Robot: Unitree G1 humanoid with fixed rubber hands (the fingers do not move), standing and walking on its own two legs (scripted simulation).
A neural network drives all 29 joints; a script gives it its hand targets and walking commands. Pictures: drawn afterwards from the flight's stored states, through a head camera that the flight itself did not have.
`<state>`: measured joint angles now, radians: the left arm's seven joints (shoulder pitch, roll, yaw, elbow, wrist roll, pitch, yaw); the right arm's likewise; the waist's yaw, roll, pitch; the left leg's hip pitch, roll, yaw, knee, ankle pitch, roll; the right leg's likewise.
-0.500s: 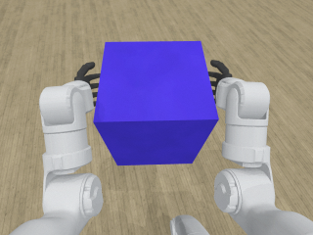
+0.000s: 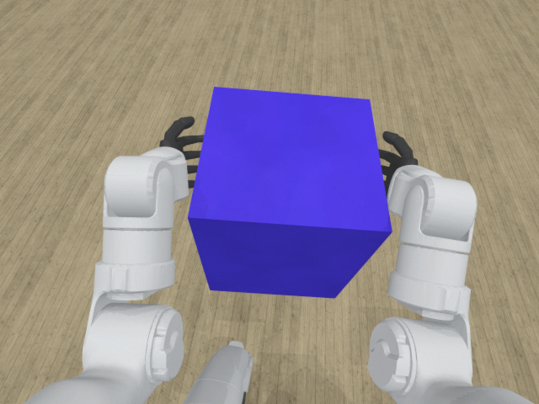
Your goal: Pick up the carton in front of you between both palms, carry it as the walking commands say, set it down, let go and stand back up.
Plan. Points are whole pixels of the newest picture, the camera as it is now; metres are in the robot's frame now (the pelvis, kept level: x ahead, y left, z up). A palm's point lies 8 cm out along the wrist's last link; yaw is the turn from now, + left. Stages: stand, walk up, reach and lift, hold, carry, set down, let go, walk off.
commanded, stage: carry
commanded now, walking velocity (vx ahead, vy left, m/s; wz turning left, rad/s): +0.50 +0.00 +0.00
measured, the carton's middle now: (281, 204) +0.38 +0.06 +0.06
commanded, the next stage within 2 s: none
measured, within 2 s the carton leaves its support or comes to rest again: neither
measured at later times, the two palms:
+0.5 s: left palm (272, 64) +0.63 +0.12 +0.13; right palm (448, 102) +0.59 -0.18 +0.14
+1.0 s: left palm (285, 26) +0.82 +0.12 +0.10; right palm (426, 48) +0.80 -0.17 +0.11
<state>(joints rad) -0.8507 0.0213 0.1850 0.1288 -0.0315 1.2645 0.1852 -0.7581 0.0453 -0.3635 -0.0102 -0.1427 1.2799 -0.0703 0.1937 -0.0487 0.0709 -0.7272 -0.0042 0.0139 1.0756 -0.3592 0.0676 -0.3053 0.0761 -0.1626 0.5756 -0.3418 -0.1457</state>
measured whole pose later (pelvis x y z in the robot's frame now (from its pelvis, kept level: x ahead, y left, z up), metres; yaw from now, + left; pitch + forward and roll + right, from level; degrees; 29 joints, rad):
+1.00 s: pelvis +0.55 -0.01 +0.00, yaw -5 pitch +3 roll +1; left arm -0.14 -0.13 0.10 -0.32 0.12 1.22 0.09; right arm -0.16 0.13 -0.10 -0.28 -0.12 1.21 -0.09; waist 0.00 -0.04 -0.18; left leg -0.43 0.04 0.21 0.51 -0.10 0.05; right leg -0.13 -0.10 -0.13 0.63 -0.46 0.03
